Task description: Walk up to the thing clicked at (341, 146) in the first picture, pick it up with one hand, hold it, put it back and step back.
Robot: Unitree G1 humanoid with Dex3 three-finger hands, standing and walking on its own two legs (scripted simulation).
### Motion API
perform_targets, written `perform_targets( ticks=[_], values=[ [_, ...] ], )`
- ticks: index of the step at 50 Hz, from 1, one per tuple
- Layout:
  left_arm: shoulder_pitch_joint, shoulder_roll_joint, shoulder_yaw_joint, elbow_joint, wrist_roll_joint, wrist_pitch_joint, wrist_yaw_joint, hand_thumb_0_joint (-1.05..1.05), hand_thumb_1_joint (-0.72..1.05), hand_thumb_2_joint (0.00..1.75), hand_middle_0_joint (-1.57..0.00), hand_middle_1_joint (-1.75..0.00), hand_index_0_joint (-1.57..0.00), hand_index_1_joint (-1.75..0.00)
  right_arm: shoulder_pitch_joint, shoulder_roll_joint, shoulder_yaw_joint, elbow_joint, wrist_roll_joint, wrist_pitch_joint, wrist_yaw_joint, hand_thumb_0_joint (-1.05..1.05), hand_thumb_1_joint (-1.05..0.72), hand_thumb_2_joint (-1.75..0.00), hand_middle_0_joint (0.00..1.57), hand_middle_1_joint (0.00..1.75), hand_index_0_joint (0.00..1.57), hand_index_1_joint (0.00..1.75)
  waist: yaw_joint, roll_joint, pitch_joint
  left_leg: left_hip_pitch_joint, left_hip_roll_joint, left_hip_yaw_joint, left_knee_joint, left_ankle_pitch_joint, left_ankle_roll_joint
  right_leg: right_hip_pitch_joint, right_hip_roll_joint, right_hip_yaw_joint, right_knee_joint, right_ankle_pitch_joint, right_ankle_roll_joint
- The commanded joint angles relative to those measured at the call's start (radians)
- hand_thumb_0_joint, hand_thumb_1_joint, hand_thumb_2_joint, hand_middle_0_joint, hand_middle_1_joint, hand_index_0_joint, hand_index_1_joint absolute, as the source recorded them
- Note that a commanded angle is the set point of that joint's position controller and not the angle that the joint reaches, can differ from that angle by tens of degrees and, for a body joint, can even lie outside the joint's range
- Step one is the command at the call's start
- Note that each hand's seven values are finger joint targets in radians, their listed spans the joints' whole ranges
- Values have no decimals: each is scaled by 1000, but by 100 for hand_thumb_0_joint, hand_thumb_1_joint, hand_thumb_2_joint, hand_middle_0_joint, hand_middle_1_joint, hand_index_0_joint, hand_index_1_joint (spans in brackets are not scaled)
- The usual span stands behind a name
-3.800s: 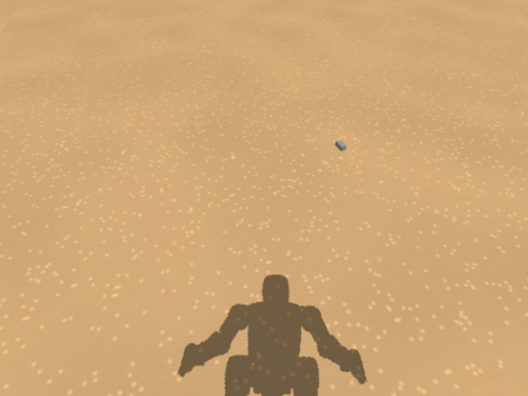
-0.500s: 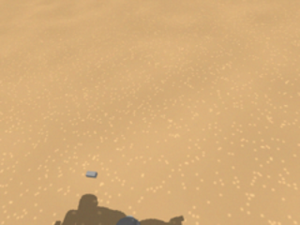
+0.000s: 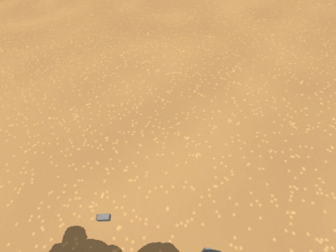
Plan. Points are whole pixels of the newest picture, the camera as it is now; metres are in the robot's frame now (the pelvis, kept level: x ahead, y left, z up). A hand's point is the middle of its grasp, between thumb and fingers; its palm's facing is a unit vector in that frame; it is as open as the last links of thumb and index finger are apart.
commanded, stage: walk up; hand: left
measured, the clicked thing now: (103, 217) +0.45 +0.41 -0.72
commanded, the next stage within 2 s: none
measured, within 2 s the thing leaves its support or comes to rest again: neither
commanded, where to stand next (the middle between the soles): +0.17 +0.24 m, yaw -4 degrees
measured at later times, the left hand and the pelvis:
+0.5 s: hand out of the picture +0.08 +0.55 -0.13, palm faces -0.03 -0.79 -0.62, open 7.4 cm; pelvis +0.03 +0.21 -0.01, yaw -1 degrees
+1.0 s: hand out of the picture +0.20 +0.55 -0.13, palm faces -0.07 -0.93 -0.37, open 7.4 cm; pelvis +0.07 +0.30 +0.01, yaw -3 degrees
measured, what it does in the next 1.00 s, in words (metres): steps to the left: left foot, then right foot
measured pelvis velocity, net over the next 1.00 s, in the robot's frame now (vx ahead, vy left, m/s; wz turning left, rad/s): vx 0.07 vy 0.30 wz -0.06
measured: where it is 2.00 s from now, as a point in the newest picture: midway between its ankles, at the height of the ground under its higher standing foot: outside the picture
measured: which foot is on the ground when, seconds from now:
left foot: up 0.00-0.34, down 0.36-0.76, up 0.78-0.90, down 0.92-1.00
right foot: down 0.00-0.38, up 0.40-0.70, down 0.72-1.00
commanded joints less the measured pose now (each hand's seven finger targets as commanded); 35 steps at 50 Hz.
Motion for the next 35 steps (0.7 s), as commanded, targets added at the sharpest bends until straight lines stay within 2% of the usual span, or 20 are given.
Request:
perform_targets(
  ticks=[1,4,6,9,12,15,16,17,18,19,20,21,22,24,25,27,30,33,34,35],
  values=[
    [130,389,111,-66,-6,3,64,0,90,90,-20,-30,-20,-30,-61,-231,-75,-129,-1,-1,-30,0,-90,-90,20,30,20,30,100,-39,-130,-393,65,-295,477,-103,-57,281,-507,775,-398,-259,-258],
    [42,336,97,-77,9,-8,51,0,90,90,-20,-30,-20,-30,-16,-242,-85,-78,6,-7,-22,0,-90,-90,20,30,20,30,45,-96,-59,-326,82,-310,467,31,-53,105,-347,487,-327,-182,-163],
    [55,332,99,-72,17,-13,40,0,90,90,-20,-30,-20,-30,5,-225,-83,-60,6,-3,-11,0,-90,-90,20,30,20,30,45,-149,-78,-288,70,-289,450,66,-56,77,-304,380,-275,-114,-150],
    [64,365,110,-74,29,-15,33,0,90,90,-20,-30,-20,-30,-50,-212,-83,-83,5,2,-2,0,-90,-90,20,30,20,30,56,-222,-77,-285,102,-228,344,75,-60,31,-268,335,-260,-213,-148],
    [51,420,130,-81,41,-9,32,0,90,90,-20,-30,-20,-30,-88,-217,-87,-99,-1,7,13,0,-90,-90,20,30,20,30,65,-284,-64,-239,120,-175,228,-9,-57,-41,-268,347,-255,-353,-156],
    [57,442,137,-75,42,-3,33,0,90,90,-20,-30,-20,-30,-95,-229,-96,-103,1,-1,19,0,-90,-90,20,30,20,30,70,-275,-109,-194,107,-137,119,-60,-41,-16,-286,382,-193,-352,-159],
    [23,445,136,-77,40,1,35,0,90,90,-20,-30,-20,-30,-49,-229,-100,-88,2,-4,18,0,-90,-90,20,30,20,30,34,-264,-123,-112,95,-113,40,-17,-36,-61,-283,365,-152,-332,-145],
    [-19,425,127,-78,39,9,35,0,90,90,-20,-30,-20,-30,41,-232,-109,-57,-1,-11,16,0,-90,-90,20,30,20,30,-25,-206,-154,7,62,-87,-69,26,-29,-115,-248,298,-43,-307,-106],
    [-20,355,105,-74,43,20,37,0,90,90,-20,-30,-20,-30,144,-247,-118,-18,-12,-19,10,0,-90,-90,20,30,20,30,-77,-76,-177,155,24,-104,-184,-48,-19,-228,-184,187,180,-283,-52],
    [-28,232,67,-96,23,24,43,0,90,90,-20,-30,-20,-30,141,-368,-135,-39,-17,-24,5,0,-90,-90,20,30,20,30,-87,355,-89,129,281,-629,-514,-250,57,-509,38,0,504,-435,33],
    [-98,276,63,-85,29,15,67,0,90,90,-20,-30,-20,-30,7,-440,-136,-58,11,-31,-3,0,-90,-90,20,30,20,30,-61,342,7,-35,355,-842,-647,-332,168,-484,-22,119,562,-412,8],
    [-131,310,63,-61,16,13,62,0,90,90,-20,-30,-20,-30,-59,-347,-114,-80,0,-37,-11,0,-90,-90,20,30,20,30,-44,125,84,-98,311,-695,-590,-191,143,-463,-41,141,575,-320,26],
    [-62,298,69,-20,0,15,55,0,90,90,-20,-30,-20,-30,-61,-315,-101,-80,1,-37,-21,0,-90,-90,20,30,20,30,-18,69,64,-40,266,-580,-503,-58,110,-446,-42,150,569,-278,28],
    [54,312,68,33,-14,9,40,0,90,90,-20,-30,-20,-30,-94,-303,-94,-82,7,-46,-31,0,-90,-90,20,30,20,30,30,180,2,46,224,-459,-398,141,128,-346,-97,77,444,-229,32],
    [78,293,64,50,-14,7,29,0,90,90,-20,-30,-20,-30,-103,-277,-86,-84,9,-47,-26,0,-90,-90,20,30,20,30,37,180,-15,46,190,-398,-376,242,138,-269,-83,51,384,-230,42],
    [51,251,61,26,-6,4,13,0,90,90,-20,-30,-20,-30,-65,-243,-71,-78,12,-55,-30,0,-90,-90,20,30,20,30,29,157,-41,82,202,-388,-353,412,170,-185,-69,29,286,-245,44],
    [-17,212,60,-21,10,12,-9,0,90,90,-20,-30,-20,-30,-42,-230,-53,-55,38,-75,-50,0,-90,-90,20,30,20,30,39,46,-59,78,277,-430,-346,604,165,-90,-56,60,207,-205,21],
    [-41,176,50,-35,10,25,-27,0,90,90,-20,-30,-20,-30,-47,-212,-31,-27,63,-96,-74,0,-90,-90,20,30,20,30,57,-1,-106,106,276,-419,-311,738,92,32,-43,85,57,-129,3],
    [-22,168,49,-31,9,24,-28,0,90,90,-20,-30,-20,-30,-62,-206,-22,-20,71,-103,-79,0,-90,-90,20,30,20,30,87,-20,-131,91,249,-360,-257,820,58,143,-37,90,-84,-63,-9],
    [15,193,57,-21,11,18,-26,0,90,90,-20,-30,-20,-30,-76,-178,-8,-17,81,-111,-80,0,-90,-90,20,30,20,30,122,-56,-164,30,208,-308,-171,858,7,288,-69,163,-195,58,-33]
  ],
)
